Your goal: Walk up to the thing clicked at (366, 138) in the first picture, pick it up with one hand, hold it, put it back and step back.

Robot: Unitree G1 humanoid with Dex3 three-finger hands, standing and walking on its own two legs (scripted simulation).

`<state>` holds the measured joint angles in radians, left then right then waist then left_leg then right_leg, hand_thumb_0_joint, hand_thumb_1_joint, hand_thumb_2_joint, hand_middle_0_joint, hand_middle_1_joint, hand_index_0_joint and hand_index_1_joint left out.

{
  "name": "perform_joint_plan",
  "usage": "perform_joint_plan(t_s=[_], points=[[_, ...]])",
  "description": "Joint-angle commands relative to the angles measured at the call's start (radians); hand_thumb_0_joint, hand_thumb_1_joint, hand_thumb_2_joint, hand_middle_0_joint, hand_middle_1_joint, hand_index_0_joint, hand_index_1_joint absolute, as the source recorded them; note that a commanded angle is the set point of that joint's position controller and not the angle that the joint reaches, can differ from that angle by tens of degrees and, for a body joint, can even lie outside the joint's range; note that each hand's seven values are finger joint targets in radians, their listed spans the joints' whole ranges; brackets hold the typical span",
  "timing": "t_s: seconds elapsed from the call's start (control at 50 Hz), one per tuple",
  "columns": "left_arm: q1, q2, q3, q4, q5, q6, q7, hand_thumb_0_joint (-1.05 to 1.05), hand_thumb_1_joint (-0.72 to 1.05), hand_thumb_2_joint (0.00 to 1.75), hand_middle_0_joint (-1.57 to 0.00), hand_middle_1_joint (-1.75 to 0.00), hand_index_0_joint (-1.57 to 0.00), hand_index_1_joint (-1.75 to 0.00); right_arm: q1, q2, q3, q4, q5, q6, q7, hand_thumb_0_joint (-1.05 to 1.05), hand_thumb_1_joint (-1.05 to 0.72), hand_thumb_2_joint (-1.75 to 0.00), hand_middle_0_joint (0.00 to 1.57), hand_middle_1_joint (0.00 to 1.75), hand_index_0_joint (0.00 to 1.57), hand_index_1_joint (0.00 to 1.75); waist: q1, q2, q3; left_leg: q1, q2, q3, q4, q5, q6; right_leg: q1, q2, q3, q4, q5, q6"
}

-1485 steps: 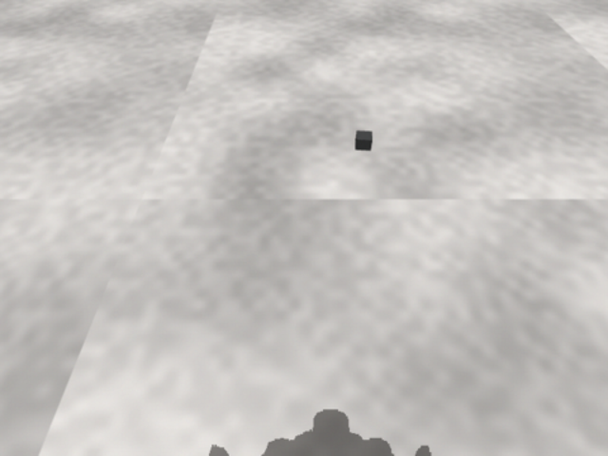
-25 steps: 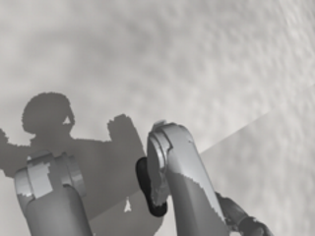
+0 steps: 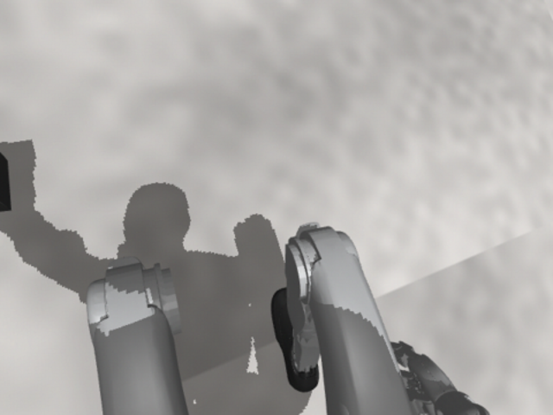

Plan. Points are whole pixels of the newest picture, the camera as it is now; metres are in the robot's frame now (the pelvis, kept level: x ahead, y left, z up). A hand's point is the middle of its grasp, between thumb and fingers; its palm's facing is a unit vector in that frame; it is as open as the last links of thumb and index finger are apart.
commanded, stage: settle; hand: left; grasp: from above
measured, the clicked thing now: out of the picture +0.44 +0.38 -0.20
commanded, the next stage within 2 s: lift in 0.16 s
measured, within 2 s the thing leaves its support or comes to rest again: neither
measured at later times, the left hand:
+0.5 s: hand out of the picture +0.43 +0.37 -0.10, palm faces -0.46 -0.08 -0.88, open 10.7 cm
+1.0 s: hand out of the picture +0.37 +0.35 +0.06, palm faces -0.43 -0.10 -0.90, open 10.7 cm
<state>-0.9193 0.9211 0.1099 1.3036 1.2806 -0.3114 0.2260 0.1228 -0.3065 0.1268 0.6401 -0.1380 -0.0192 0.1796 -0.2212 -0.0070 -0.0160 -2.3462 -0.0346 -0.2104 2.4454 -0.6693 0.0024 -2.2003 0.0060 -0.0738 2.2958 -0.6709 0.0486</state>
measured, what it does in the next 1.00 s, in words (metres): rises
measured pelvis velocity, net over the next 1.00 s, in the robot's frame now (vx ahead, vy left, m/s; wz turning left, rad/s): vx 0.00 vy -0.01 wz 0.11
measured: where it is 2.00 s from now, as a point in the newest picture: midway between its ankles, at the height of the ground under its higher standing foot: (233, 379)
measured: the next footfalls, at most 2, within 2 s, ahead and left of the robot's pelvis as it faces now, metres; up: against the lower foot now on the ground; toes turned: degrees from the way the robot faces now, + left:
none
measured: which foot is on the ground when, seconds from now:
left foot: down 0.00-1.00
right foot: down 0.00-1.00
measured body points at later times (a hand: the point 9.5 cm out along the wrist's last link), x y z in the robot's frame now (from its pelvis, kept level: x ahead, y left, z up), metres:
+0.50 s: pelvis -0.01 +0.00 +0.03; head +0.21 +0.10 +0.41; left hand +0.45 +0.37 -0.05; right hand +0.07 -0.27 -0.06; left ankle +0.07 +0.12 -0.29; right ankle +0.12 -0.15 -0.29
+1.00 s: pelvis +0.00 -0.01 +0.15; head +0.17 +0.06 +0.56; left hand +0.39 +0.35 +0.12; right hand +0.15 -0.26 +0.04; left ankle +0.07 +0.12 -0.29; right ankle +0.12 -0.15 -0.29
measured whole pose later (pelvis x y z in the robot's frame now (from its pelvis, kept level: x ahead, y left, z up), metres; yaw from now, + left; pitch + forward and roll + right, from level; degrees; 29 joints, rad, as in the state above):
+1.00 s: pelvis +0.00 -0.01 +0.15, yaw +6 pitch +32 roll -8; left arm -0.55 0.71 0.06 0.79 1.05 -0.24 0.02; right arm 0.14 -0.26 0.00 0.63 -0.01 0.08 0.05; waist -0.11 0.04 -0.17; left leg -1.88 0.01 -0.12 1.95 -0.63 0.00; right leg -1.80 -0.02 -0.03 1.86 -0.62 0.07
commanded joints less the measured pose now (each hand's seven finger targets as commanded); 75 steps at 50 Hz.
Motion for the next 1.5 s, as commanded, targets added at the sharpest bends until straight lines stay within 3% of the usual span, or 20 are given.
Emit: perform_joint_plan(t_s=[0.0, 0.1, 0.22, 0.28, 0.5, 0.58, 0.7, 0.78, 0.82, 0.9, 0.94, 0.98, 1.1, 1.12, 1.16, 1.22, 1.3, 1.36, 1.44, 1.48], points=[[-0.323, 0.278, 0.045, -0.203, -0.029, -0.028, -0.004, 0.0, 0.9, 0.85, -1.34, -0.45, -1.28, -0.52, 0.189, -0.279, -0.109, -0.017, 0.006, 0.028, -0.031, 0.0, -0.9, -0.9, 0.2, 0.3, 0.2, 0.3, -0.028, 0.387, -0.648, 0.606, 0.013, 0.092, -0.304, 0.176, 0.011, 0.222, 0.027, -0.11, -0.197, 0.198, -0.084], [-0.312, 0.308, 0.065, -0.196, -0.022, -0.051, -0.003, 0.0, 0.91, 0.85, -1.35, -0.46, -1.29, -0.52, 0.185, -0.265, -0.1, -0.025, 0.004, 0.046, -0.046, 0.0, -0.9, -0.9, 0.2, 0.3, 0.2, 0.3, -0.017, 0.36, -0.66, 0.581, 0.012, 0.121, -0.314, 0.143, 0.019, 0.255, 0.03, -0.098, -0.231, 0.171, -0.086], [-0.342, 0.294, 0.06, -0.212, -0.02, -0.049, 0.0, 0.0, 0.88, 0.91, -1.33, -0.47, -1.27, -0.55, 0.199, -0.275, -0.112, -0.021, 0.012, 0.053, -0.059, 0.0, -0.9, -0.9, 0.2, 0.3, 0.2, 0.3, -0.014, 0.401, -0.672, 0.644, 0.009, 0.092, -0.359, 0.15, 0.009, 0.207, 0.02, -0.103, -0.221, 0.17, -0.086], [-0.344, 0.286, 0.053, -0.227, -0.023, -0.04, -0.005, 0.0, 0.83, 0.84, -1.33, -0.45, -1.26, -0.53, 0.211, -0.267, -0.118, -0.018, 0.018, 0.054, -0.061, 0.0, -0.91, -0.91, 0.2, 0.3, 0.2, 0.3, -0.008, 0.429, -0.696, 0.676, 0.015, 0.093, -0.389, 0.135, 0.009, 0.215, 0.018, -0.097, -0.23, 0.17, -0.083], [-0.237, 0.266, 0.085, -0.382, -0.12, 0.008, -0.098, 0.0, 0.85, 0.81, -1.27, -0.48, -1.23, -0.52, 0.225, -0.237, -0.174, -0.025, 0.057, 0.073, -0.074, 0.0, -0.9, -0.91, 0.2, 0.3, 0.2, 0.3, 0.044, 0.371, -0.791, 0.728, 0.012, 0.12, -0.48, 0.135, 0.022, 0.323, 0.01, -0.052, -0.321, 0.18, -0.087], [-0.193, 0.235, 0.086, -0.452, -0.153, 0.003, -0.126, 0.0, 0.84, 0.81, -1.26, -0.48, -1.22, -0.52, 0.222, -0.22, -0.189, -0.032, 0.072, 0.079, -0.083, 0.0, -0.9, -0.91, 0.2, 0.3, 0.2, 0.3, 0.056, 0.356, -0.805, 0.787, 0.02, 0.105, -0.533, 0.152, 0.022, 0.353, 0.007, -0.043, -0.356, 0.197, -0.081], [-0.089, 0.163, 0.064, -0.524, -0.197, 0.008, -0.152, 0.0, 0.85, 0.86, -1.25, -0.5, -1.21, -0.55, 0.206, -0.199, -0.2, -0.049, 0.089, 0.081, -0.098, 0.0, -0.9, -0.9, 0.2, 0.3, 0.2, 0.3, 0.069, 0.309, -0.784, 0.826, 0.028, 0.097, -0.634, 0.082, 0.028, 0.433, 0.012, -0.038, -0.441, 0.165, -0.077], [-0.025, 0.17, 0.074, -0.599, -0.22, 0.022, -0.168, 0.0, 0.83, 0.81, -1.21, -0.51, -1.18, -0.55, 0.194, -0.191, -0.208, -0.059, 0.103, 0.083, -0.113, 0.0, -0.9, -0.9, 0.2, 0.3, 0.2, 0.3, 0.093, 0.302, -0.839, 0.918, 0.031, 0.11, -0.679, 0.155, 0.029, 0.523, 0.014, -0.024, -0.504, 0.21, -0.075], [0.003, 0.146, 0.071, -0.649, -0.239, 0.03, -0.168, 0.0, 0.83, 0.79, -1.21, -0.51, -1.18, -0.54, 0.192, -0.182, -0.211, -0.06, 0.11, 0.084, -0.122, 0.0, -0.9, -0.9, 0.2, 0.3, 0.2, 0.3, 0.097, 0.288, -0.813, 0.94, 0.033, 0.107, -0.723, 0.158, 0.027, 0.562, 0.011, -0.024, -0.539, 0.214, -0.073], [0.031, 0.113, 0.06, -0.71, -0.26, 0.06, -0.167, 0.0, 0.8, 0.79, -1.19, -0.48, -1.15, -0.51, 0.161, -0.173, -0.216, -0.065, 0.123, 0.083, -0.143, 0.0, -0.89, -0.9, 0.2, 0.3, 0.2, 0.3, 0.101, 0.301, -0.769, 1.012, 0.045, 0.096, -0.826, 0.094, 0.022, 0.614, 0.01, -0.022, -0.605, 0.181, -0.068], [0.091, 0.059, 0.027, -0.733, -0.27, 0.076, -0.175, 0.0, 0.82, 0.76, -1.18, -0.48, -1.16, -0.5, 0.146, -0.164, -0.215, -0.068, 0.129, 0.079, -0.15, 0.0, -0.89, -0.9, 0.2, 0.3, 0.2, 0.3, 0.103, 0.296, -0.753, 1.071, 0.051, 0.081, -0.88, 0.1, 0.017, 0.652, 0.011, -0.024, -0.637, 0.187, -0.067], [0.12, 0.063, 0.035, -0.772, -0.279, 0.093, -0.177, 0.0, 0.8, 0.76, -1.16, -0.48, -1.14, -0.51, 0.138, -0.159, -0.215, -0.068, 0.136, 0.08, -0.161, 0.0, -0.89, -0.9, 0.2, 0.3, 0.2, 0.3, 0.115, 0.282, -0.759, 1.115, 0.053, 0.092, -0.916, 0.13, 0.017, 0.715, 0.012, -0.018, -0.688, 0.203, -0.065], [0.227, -0.014, -0.004, -0.845, -0.318, 0.132, -0.183, 0.0, 0.77, 0.77, -1.13, -0.49, -1.11, -0.52, 0.103, -0.132, -0.209, -0.062, 0.15, 0.067, -0.194, 0.0, -0.89, -0.9, 0.2, 0.3, 0.2, 0.3, 0.126, 0.224, -0.691, 1.221, 0.058, 0.123, -1.047, 0.132, 0.018, 0.901, 0.016, 0.001, -0.853, 0.21, -0.061], [0.241, -0.034, -0.021, -0.85, -0.318, 0.137, -0.18, 0.0, 0.77, 0.75, -1.13, -0.49, -1.12, -0.52, 0.102, -0.124, -0.206, -0.061, 0.152, 0.064, -0.198, 0.0, -0.89, -0.9, 0.2, 0.3, 0.2, 0.3, 0.122, 0.223, -0.661, 1.229, 0.057, 0.133, -1.066, 0.133, 0.017, 0.928, 0.016, 0.004, -0.881, 0.211, -0.061], [0.267, -0.012, 0.005, -0.846, -0.312, 0.149, -0.165, 0.0, 0.78, 0.76, -1.13, -0.53, -1.12, -0.54, 0.094, -0.116, -0.205, -0.056, 0.158, 0.06, -0.207, 0.0, -0.89, -0.9, 0.2, 0.3, 0.2, 0.3, 0.137, 0.182, -0.659, 1.272, 0.053, 0.155, -1.09, 0.175, 0.02, 1.005, 0.018, 0.016, -0.949, 0.225, -0.062], [0.292, -0.1, -0.051, -0.811, -0.317, 0.162, -0.153, 0.0, 0.81, 0.8, -1.15, -0.56, -1.14, -0.57, 0.096, -0.1, -0.202, -0.043, 0.16, 0.047, -0.218, 0.0, -0.89, -0.9, 0.2, 0.3, 0.2, 0.3, 0.123, 0.133, -0.585, 1.311, 0.05, 0.166, -1.152, 0.187, 0.02, 1.091, 0.017, 0.032, -1.039, 0.231, -0.061], [0.309, -0.112, -0.069, -0.752, -0.295, 0.174, -0.136, 0.0, 0.81, 0.77, -1.14, -0.56, -1.14, -0.56, 0.097, -0.095, -0.2, -0.035, 0.167, 0.031, -0.228, 0.0, -0.89, -0.9, 0.2, 0.3, 0.2, 0.3, 0.137, 0.104, -0.512, 1.368, 0.049, 0.166, -1.251, 0.172, 0.019, 1.187, 0.022, 0.042, -1.137, 0.208, -0.062], [0.317, -0.181, -0.115, -0.738, -0.296, 0.18, -0.131, 0.0, 0.84, 0.81, -1.16, -0.6, -1.15, -0.6, 0.104, -0.085, -0.201, -0.031, 0.167, 0.019, -0.232, 0.0, -0.89, -0.9, 0.2, 0.3, 0.2, 0.3, 0.138, 0.099, -0.5, 1.432, 0.047, 0.174, -1.304, 0.218, 0.014, 1.256, 0.023, 0.054, -1.201, 0.24, -0.062], [0.307, -0.166, -0.105, -0.722, -0.274, 0.185, -0.108, 0.0, 0.8, 0.8, -1.13, -0.6, -1.13, -0.61, 0.109, -0.089, -0.206, -0.026, 0.169, 0.011, -0.237, 0.0, -0.89, -0.9, 0.2, 0.3, 0.2, 0.3, 0.159, 0.113, -0.479, 1.526, 0.045, 0.172, -1.399, 0.237, 0.007, 1.329, 0.029, 0.059, -1.279, 0.254, -0.063], [0.287, -0.222, -0.152, -0.704, -0.271, 0.189, -0.098, 0.0, 0.79, 0.8, -1.13, -0.61, -1.12, -0.61, 0.113, -0.081, -0.201, -0.024, 0.169, 0.005, -0.237, 0.0, -0.89, -0.9, 0.2, 0.3, 0.2, 0.3, 0.142, 0.101, -0.445, 1.563, 0.046, 0.174, -1.436, 0.251, 0.007, 1.351, 0.032, 0.057, -1.316, 0.268, -0.061]])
